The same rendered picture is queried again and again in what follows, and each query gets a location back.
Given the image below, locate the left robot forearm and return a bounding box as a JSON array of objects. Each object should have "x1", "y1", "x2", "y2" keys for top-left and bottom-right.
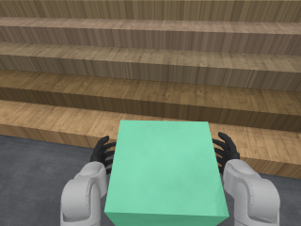
[{"x1": 60, "y1": 161, "x2": 108, "y2": 226}]

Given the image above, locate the carton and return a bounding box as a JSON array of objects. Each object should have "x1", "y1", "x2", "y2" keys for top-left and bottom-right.
[{"x1": 104, "y1": 120, "x2": 230, "y2": 226}]

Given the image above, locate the robot right hand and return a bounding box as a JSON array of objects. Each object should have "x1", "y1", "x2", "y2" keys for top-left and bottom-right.
[{"x1": 212, "y1": 132, "x2": 240, "y2": 176}]

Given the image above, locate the robot left hand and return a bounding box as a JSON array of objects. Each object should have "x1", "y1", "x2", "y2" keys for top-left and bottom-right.
[{"x1": 90, "y1": 136, "x2": 117, "y2": 175}]

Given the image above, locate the right robot forearm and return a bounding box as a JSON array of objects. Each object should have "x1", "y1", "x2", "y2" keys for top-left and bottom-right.
[{"x1": 223, "y1": 159, "x2": 280, "y2": 226}]

